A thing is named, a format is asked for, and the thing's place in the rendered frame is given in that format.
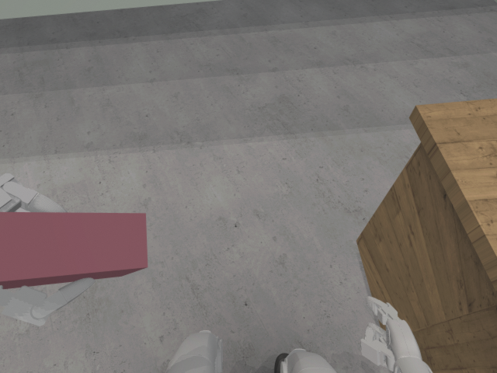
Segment left robot hand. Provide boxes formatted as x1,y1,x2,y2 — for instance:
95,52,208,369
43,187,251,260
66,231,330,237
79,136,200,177
0,173,96,326

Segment robot left thigh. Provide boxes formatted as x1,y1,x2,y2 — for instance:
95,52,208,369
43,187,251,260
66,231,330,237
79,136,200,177
165,333,223,373

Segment right robot hand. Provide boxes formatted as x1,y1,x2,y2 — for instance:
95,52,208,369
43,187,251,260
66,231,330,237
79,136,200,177
361,296,422,373

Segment right robot forearm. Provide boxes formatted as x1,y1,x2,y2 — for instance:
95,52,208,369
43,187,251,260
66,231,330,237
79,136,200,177
393,357,433,373

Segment table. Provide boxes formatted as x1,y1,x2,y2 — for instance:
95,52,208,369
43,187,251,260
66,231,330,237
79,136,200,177
356,99,497,373

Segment right robot shin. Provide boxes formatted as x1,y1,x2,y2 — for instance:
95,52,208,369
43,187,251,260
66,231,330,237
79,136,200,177
286,349,306,358

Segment sponge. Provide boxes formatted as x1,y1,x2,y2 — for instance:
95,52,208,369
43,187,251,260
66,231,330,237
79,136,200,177
0,212,148,289

